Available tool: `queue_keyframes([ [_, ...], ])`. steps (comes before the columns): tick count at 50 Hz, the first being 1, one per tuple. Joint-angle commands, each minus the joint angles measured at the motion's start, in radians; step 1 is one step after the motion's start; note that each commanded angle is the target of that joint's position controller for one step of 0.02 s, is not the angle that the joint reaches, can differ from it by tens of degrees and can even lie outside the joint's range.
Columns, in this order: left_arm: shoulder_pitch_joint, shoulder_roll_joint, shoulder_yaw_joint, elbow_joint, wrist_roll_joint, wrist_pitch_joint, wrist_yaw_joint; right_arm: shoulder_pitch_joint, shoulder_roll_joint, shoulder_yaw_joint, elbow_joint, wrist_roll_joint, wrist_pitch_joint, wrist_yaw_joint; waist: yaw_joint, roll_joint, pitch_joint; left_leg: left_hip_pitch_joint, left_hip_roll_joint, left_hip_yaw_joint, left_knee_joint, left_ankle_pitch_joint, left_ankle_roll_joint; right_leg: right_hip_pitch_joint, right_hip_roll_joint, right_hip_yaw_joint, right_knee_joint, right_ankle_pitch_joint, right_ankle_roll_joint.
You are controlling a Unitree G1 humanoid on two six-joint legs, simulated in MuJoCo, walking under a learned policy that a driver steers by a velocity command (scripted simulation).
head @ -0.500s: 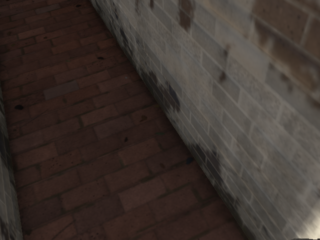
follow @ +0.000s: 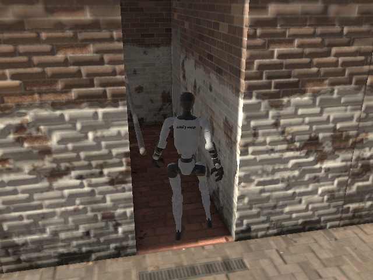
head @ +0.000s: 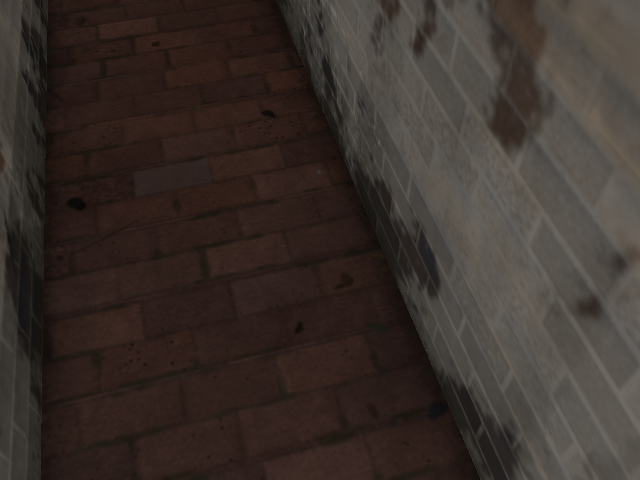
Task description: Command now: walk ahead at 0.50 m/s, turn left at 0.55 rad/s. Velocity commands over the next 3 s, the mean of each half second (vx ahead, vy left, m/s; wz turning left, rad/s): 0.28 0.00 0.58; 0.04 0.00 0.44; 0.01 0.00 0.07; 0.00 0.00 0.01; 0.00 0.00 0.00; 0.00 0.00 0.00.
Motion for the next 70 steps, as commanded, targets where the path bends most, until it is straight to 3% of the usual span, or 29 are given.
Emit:
queue_keyframes([
  [1,-0.02,0.044,0.012,-0.043,0.008,0.005,-0.012,-0.061,-0.173,-0.041,-0.075,0.009,0.003,-0.01,0.035,0.066,0.022,-0.226,0.151,-0.149,-0.127,0.087,0.132,0.265,0.075,-0.084,-0.254,0.154,0.017],
  [3,-0.052,0.064,0.02,-0.037,-0.02,-0.002,-0.015,-0.004,-0.165,-0.039,-0.058,0.002,0.014,-0.008,-0.002,0.106,0.035,-0.142,0.175,-0.203,-0.111,-0.008,0.132,0.26,0.087,-0.053,-0.354,0.106,0.027],
  [6,-0.091,0.108,0.033,-0.039,-0.017,-0.012,-0.009,0.023,-0.134,-0.046,-0.06,0.013,0.014,-0.012,-0.013,0.145,0.008,0.013,0.208,-0.278,-0.024,0.1,0.107,0.282,0.084,-0.021,-0.466,0.098,0.006],
  [8,-0.013,0.154,0.061,-0.026,-0.003,-0.017,0.011,0.015,-0.095,-0.041,-0.074,0.024,0.008,0.003,0.051,0.122,-0.076,0.048,0.164,-0.253,0.146,0.215,0.049,0.476,0.061,-0.034,-0.584,0.143,-0.045],
  [9,0.101,0.221,0.074,-0.026,0.023,-0.014,0.013,0.0,-0.063,-0.031,-0.1,0.011,0.004,0.007,0.102,0.077,-0.214,-0.058,0.114,-0.178,0.373,0.126,-0.006,0.722,-0.1,0.079,-0.499,0.312,-0.127],
  [10,0.266,0.321,0.115,0.052,0.025,0.0,0.018,0.036,-0.062,-0.028,-0.15,0.01,-0.002,0.003,0.126,-0.181,-0.269,-0.371,0.008,-0.028,0.646,-0.098,-0.083,0.937,-0.263,0.37,-0.508,0.158,-0.276],
  [11,0.25,0.268,0.105,0.044,-0.001,0.007,0.027,0.014,-0.117,-0.039,-0.175,0.006,-0.008,0.002,0.133,-0.291,-0.278,-0.43,0.027,-0.038,0.834,-0.434,-0.143,0.884,-0.369,0.577,-0.591,0.183,-0.344],
  [12,0.195,0.199,0.08,0.03,-0.022,0.014,0.035,0.001,-0.157,-0.056,-0.18,0.01,-0.002,0.005,0.112,-0.22,-0.217,-0.454,0.071,-0.073,0.947,-0.405,-0.164,0.811,-0.344,0.484,-0.593,0.183,-0.318],
  [13,0.156,0.177,0.073,0.026,0.005,0.025,0.042,-0.012,-0.158,-0.056,-0.176,0.002,0.014,0.008,0.097,-0.175,-0.179,-0.448,0.086,-0.051,1.023,-0.328,-0.179,0.751,-0.295,0.344,-0.594,0.18,-0.274],
  [16,0.028,0.112,0.057,0.012,-0.003,0.046,0.045,-0.058,-0.116,-0.053,-0.213,0.0,0.052,0.012,0.043,-0.129,-0.029,-0.408,0.129,0.028,0.893,-0.241,-0.176,0.553,-0.188,0.071,-0.629,0.328,-0.196],
  [21,0.061,0.18,0.087,0.035,0.016,0.09,0.036,-0.159,-0.028,-0.02,-0.258,0.003,0.061,0.02,0.079,-0.186,-0.027,-0.322,0.16,0.117,0.565,-0.088,-0.192,0.512,-0.177,-0.1,-0.647,0.444,-0.228],
  [27,0.005,0.192,0.102,0.013,-0.055,0.092,0.049,-0.122,-0.111,-0.065,-0.263,0.039,0.041,0.054,0.042,-0.222,-0.053,-0.089,0.188,0.187,0.284,-0.012,-0.141,0.452,-0.15,-0.187,-0.536,0.096,-0.15],
  [29,0.065,0.129,0.086,0.019,-0.038,0.073,0.043,0.006,-0.154,-0.092,-0.229,0.011,0.029,0.034,-0.017,-0.084,-0.095,0.118,0.138,0.168,0.171,0.03,-0.067,0.375,-0.088,-0.247,-0.293,0.123,-0.088],
  [30,0.074,0.06,0.052,-0.01,0.018,0.065,0.039,0.042,-0.309,-0.119,-0.253,-0.019,0.024,0.015,-0.006,0.244,-0.084,0.281,0.352,-0.21,0.071,0.487,0.045,0.106,0.034,-0.291,0.12,-0.315,-0.013],
  [31,0.083,0.058,0.05,-0.066,0.005,0.048,0.031,-0.006,-0.374,-0.114,-0.278,-0.065,-0.004,0.022,0.045,0.374,-0.191,0.333,0.517,-0.566,0.044,0.548,0.236,-0.098,0.158,-0.089,0.428,-0.542,0.018],
  [32,0.052,0.12,0.063,-0.059,-0.005,0.039,0.027,-0.015,-0.282,-0.091,-0.284,-0.057,-0.036,0.036,0.01,0.262,-0.255,0.328,0.499,-0.523,0.026,0.494,0.249,-0.119,0.119,0.022,0.547,-0.465,0.012],
  [33,0.029,0.131,0.073,-0.059,-0.005,0.038,0.031,-0.052,-0.242,-0.076,-0.263,-0.039,-0.041,0.038,0.038,0.195,-0.197,0.291,0.445,-0.398,0.047,0.423,0.193,-0.146,0.091,0.011,0.529,-0.375,0.002],
  [35,0.021,0.141,0.079,-0.059,0.039,0.066,0.046,-0.132,-0.204,-0.06,-0.281,-0.003,-0.026,0.023,0.062,0.116,-0.144,0.135,0.39,-0.297,0.025,0.231,0.111,-0.114,0.063,0.02,0.437,-0.237,0.008],
  [37,0.009,0.123,0.083,-0.083,0.027,0.09,0.032,-0.131,-0.189,-0.043,-0.271,-0.042,-0.008,-0.008,0.069,0.135,-0.16,0.035,0.374,-0.25,0.023,0.307,0.121,-0.053,0.098,-0.001,0.484,-0.169,0.0],
  [41,-0.039,0.051,0.06,-0.12,0.024,0.079,0.031,-0.055,-0.151,-0.014,-0.225,-0.051,-0.011,-0.038,0.065,0.124,-0.21,0.048,0.375,-0.186,0.07,0.5,0.163,-0.05,0.124,-0.009,0.403,-0.126,0.003],
  [44,-0.08,0.005,0.036,-0.112,0.029,0.086,0.025,-0.076,-0.153,-0.008,-0.229,-0.03,0.002,-0.052,0.073,0.124,-0.198,0.052,0.345,-0.151,0.09,0.529,0.134,-0.014,0.128,-0.019,0.247,-0.102,0.013],
  [48,-0.09,-0.035,0.02,-0.078,0.021,0.094,0.01,-0.05,-0.166,-0.012,-0.214,-0.041,0.026,-0.054,0.062,0.152,-0.167,0.01,0.338,-0.143,0.063,0.526,0.109,0.184,0.113,-0.024,-0.06,-0.134,0.009],
  [52,-0.067,-0.063,0.025,-0.049,0.008,0.085,-0.005,-0.105,-0.121,0.0,-0.234,-0.001,0.024,-0.028,0.091,0.158,-0.088,-0.081,0.275,-0.141,0.048,0.228,0.06,0.447,0.153,-0.095,-0.431,-0.062,-0.045],
  [54,-0.008,0.005,0.044,-0.051,0.041,0.074,-0.005,-0.02,-0.082,0.008,-0.199,-0.023,0.01,-0.025,0.059,0.062,-0.093,-0.167,0.203,-0.092,0.117,-0.013,-0.054,0.624,0.04,0.003,-0.492,0.337,-0.092],
  [55,-0.011,0.028,0.048,-0.051,0.053,0.066,-0.012,0.058,-0.053,0.016,-0.186,-0.045,0.003,-0.026,0.008,-0.074,-0.112,-0.211,0.158,-0.051,0.107,-0.203,-0.104,0.663,-0.038,0.051,-0.465,0.485,-0.166],
  [56,-0.074,-0.004,0.046,-0.056,0.042,0.063,-0.017,0.044,-0.042,0.023,-0.185,-0.051,0.006,-0.038,0.0,-0.173,-0.087,-0.119,0.158,-0.009,0.076,-0.194,-0.142,0.513,-0.05,0.082,-0.534,0.291,-0.209],
  [57,-0.082,-0.072,0.027,-0.054,0.039,0.063,-0.023,0.007,-0.046,0.012,-0.167,-0.05,0.011,-0.036,0.018,-0.148,-0.059,-0.063,0.171,-0.01,0.064,-0.122,-0.16,0.457,-0.006,0.064,-0.571,0.149,-0.186],
  [58,-0.092,-0.067,0.03,-0.061,0.033,0.064,-0.021,-0.051,-0.089,-0.003,-0.168,-0.042,0.01,-0.031,0.042,-0.117,-0.033,-0.079,0.162,-0.009,0.065,-0.093,-0.154,0.467,0.028,0.045,-0.573,0.13,-0.157],
  [70,-0.014,-0.048,0.054,0.005,-0.01,0.045,-0.022,-0.023,-0.014,-0.009,-0.064,-0.027,-0.001,-0.011,0.067,0.016,-0.061,-0.027,0.175,-0.008,0.057,0.002,-0.133,0.565,0.059,0.025,-0.59,0.2,-0.154],
])
Next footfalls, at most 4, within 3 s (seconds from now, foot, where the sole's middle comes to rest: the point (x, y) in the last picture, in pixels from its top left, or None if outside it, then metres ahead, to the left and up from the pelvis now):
0.16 right None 0.27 -0.16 -0.78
0.58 left None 0.32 0.16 -0.78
1.08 right None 0.43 -0.06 -0.78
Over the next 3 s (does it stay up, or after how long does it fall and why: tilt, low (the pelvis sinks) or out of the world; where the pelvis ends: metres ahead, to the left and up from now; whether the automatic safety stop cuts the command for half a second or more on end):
stays up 0.35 0.03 0.00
